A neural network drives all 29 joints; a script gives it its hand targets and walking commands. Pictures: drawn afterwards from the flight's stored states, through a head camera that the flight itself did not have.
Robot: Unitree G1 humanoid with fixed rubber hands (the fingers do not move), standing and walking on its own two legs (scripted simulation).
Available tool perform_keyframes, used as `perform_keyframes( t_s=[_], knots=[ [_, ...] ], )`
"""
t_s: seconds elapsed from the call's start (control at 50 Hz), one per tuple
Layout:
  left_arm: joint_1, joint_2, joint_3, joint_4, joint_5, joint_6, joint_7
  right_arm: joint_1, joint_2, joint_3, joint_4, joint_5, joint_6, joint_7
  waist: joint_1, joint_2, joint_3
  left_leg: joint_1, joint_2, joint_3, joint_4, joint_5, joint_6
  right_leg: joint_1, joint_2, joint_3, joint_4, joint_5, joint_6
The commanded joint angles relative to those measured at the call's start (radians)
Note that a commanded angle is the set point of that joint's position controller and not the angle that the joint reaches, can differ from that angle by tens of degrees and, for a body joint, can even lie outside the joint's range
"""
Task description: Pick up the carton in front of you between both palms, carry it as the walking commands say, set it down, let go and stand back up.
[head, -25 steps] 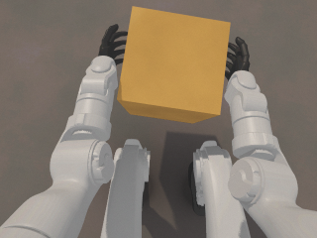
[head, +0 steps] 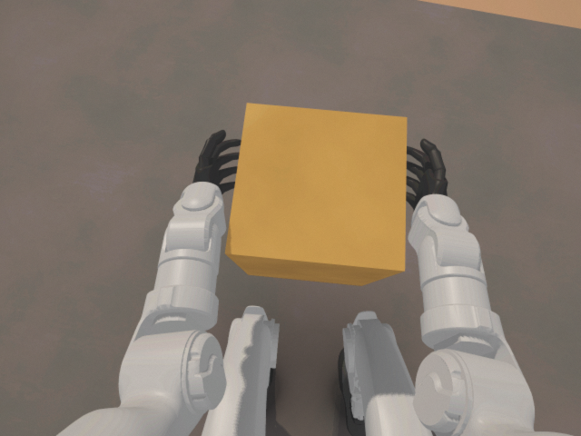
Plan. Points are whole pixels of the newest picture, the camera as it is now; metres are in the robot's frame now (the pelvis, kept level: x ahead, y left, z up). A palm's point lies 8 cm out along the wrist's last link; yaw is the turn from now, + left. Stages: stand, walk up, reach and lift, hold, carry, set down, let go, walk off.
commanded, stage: reach and lift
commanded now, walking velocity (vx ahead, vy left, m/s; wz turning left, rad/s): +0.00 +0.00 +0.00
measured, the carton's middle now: (313, 209) +0.44 +0.01 -0.12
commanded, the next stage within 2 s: hold in 1.92 s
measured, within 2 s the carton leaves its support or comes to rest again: neither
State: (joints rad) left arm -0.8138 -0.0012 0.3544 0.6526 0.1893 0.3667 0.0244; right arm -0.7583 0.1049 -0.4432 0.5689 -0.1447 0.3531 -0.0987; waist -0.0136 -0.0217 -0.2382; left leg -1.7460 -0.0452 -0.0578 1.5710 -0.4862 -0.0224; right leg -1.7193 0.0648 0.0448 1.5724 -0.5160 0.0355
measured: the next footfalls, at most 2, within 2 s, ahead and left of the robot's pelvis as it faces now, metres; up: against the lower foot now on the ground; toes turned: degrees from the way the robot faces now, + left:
none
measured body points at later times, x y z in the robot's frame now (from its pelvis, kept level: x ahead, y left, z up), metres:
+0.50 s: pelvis +0.05 +0.00 +0.14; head +0.14 +0.01 +0.58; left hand +0.41 +0.16 +0.11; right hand +0.41 -0.15 +0.11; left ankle +0.09 +0.12 -0.52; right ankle +0.08 -0.13 -0.52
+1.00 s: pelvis +0.07 -0.01 +0.22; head +0.03 +0.00 +0.66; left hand +0.37 +0.15 +0.23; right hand +0.38 -0.15 +0.24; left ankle +0.09 +0.12 -0.52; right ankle +0.08 -0.13 -0.52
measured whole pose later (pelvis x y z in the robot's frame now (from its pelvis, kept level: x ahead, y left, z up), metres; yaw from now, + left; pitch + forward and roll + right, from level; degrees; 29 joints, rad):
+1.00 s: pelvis +0.07 -0.01 +0.22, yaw +1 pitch -3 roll +0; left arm -0.30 -0.16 0.29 0.41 0.30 0.60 0.00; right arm -0.32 0.17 -0.31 0.42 -0.29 0.59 0.00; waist 0.00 -0.01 -0.04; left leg -0.21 -0.02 -0.07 0.48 -0.22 -0.01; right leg -0.20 0.03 0.07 0.49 -0.24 0.00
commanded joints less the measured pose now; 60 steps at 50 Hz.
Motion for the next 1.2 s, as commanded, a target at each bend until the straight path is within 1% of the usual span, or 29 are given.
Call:
perform_keyframes(
  t_s=[0.0,0.12,0.22,0.46,0.6,0.68,0.76,0.82,0.9,0.98,1.0,1.08,1.18],
  knots=[
    [-0.549,-1.127,-0.557,0.007,-0.160,-0.015,-0.239,-0.615,1.062,0.640,0.052,0.144,0.000,0.270,0.011,0.056,-0.820,0.643,-0.120,0.077,-0.234,0.203,0.006,0.475,0.122,-0.077,-0.237,0.177,-0.004],
    [-0.445,-1.139,-0.546,0.013,-0.141,-0.025,-0.234,-0.501,1.066,0.627,0.070,0.118,-0.008,0.279,0.007,0.050,-0.711,0.761,-0.114,0.051,-0.351,0.210,0.010,0.583,0.114,-0.052,-0.353,0.184,-0.013],
    [-0.358,-1.144,-0.551,0.000,-0.128,-0.035,-0.229,-0.406,1.069,0.628,0.073,0.100,-0.016,0.285,0.008,0.043,-0.639,0.882,-0.105,0.028,-0.451,0.248,0.015,0.693,0.104,-0.031,-0.453,0.218,-0.018],
    [-0.156,-1.150,-0.609,-0.074,-0.121,-0.026,-0.232,-0.191,1.072,0.684,0.025,0.086,-0.006,0.294,0.012,0.036,-0.461,1.178,-0.079,-0.018,-0.708,0.359,0.026,1.036,0.070,0.025,-0.714,0.344,-0.034],
    [-0.046,-1.147,-0.643,-0.132,-0.131,0.019,-0.240,-0.077,1.073,0.712,-0.020,0.081,0.041,0.304,0.012,0.028,-0.336,1.358,-0.065,-0.032,-0.869,0.453,0.027,1.243,0.050,0.041,-0.876,0.448,-0.036],
    [0.002,-1.141,-0.664,-0.183,-0.140,0.064,-0.246,-0.023,1.066,0.735,-0.065,0.087,0.086,0.312,0.015,0.029,-0.265,1.457,-0.057,-0.032,-0.953,0.496,0.025,1.360,0.040,0.045,-0.963,0.499,-0.033],
    [0.037,-1.132,-0.686,-0.245,-0.152,0.119,-0.253,0.019,1.064,0.755,-0.115,0.100,0.140,0.322,0.013,0.020,-0.190,1.550,-0.050,-0.033,-1.040,0.509,0.024,1.465,0.029,0.047,-1.050,0.523,-0.030],
    [0.054,-1.114,-0.682,-0.279,-0.151,0.163,-0.258,0.037,1.050,0.749,-0.141,0.101,0.183,0.329,0.011,0.015,-0.110,1.600,-0.045,-0.030,-1.104,0.490,0.025,1.519,0.023,0.046,-1.117,0.509,-0.031],
    [0.062,-1.098,-0.619,-0.255,-0.124,0.207,-0.267,0.036,1.030,0.696,-0.123,0.075,0.230,0.338,0.015,0.011,0.019,1.608,-0.041,-0.021,-1.160,0.384,0.028,1.534,0.017,0.042,-1.177,0.406,-0.037],
    [-0.003,-1.086,-0.544,-0.215,-0.086,0.218,-0.281,-0.024,1.019,0.616,-0.076,0.040,0.239,0.351,0.017,0.012,0.087,1.600,-0.036,-0.009,-1.175,0.279,0.036,1.514,0.010,0.033,-1.197,0.296,-0.046],
    [-0.027,-1.093,-0.545,-0.215,-0.086,0.216,-0.284,-0.048,1.028,0.618,-0.077,0.042,0.236,0.354,0.018,0.013,0.081,1.603,-0.035,-0.009,-1.174,0.268,0.037,1.517,0.009,0.032,-1.196,0.285,-0.048],
    [-0.103,-1.116,-0.563,-0.242,-0.096,0.207,-0.292,-0.121,1.050,0.636,-0.101,0.050,0.226,0.360,0.016,0.017,0.017,1.625,-0.034,-0.008,-1.165,0.283,0.036,1.542,0.008,0.033,-1.187,0.300,-0.048],
    [-0.116,-1.115,-0.574,-0.248,-0.094,0.210,-0.292,-0.134,1.044,0.641,-0.107,0.046,0.228,0.359,0.013,0.018,-0.008,1.647,-0.036,-0.005,-1.172,0.287,0.032,1.559,0.009,0.029,-1.189,0.301,-0.045]
  ],
)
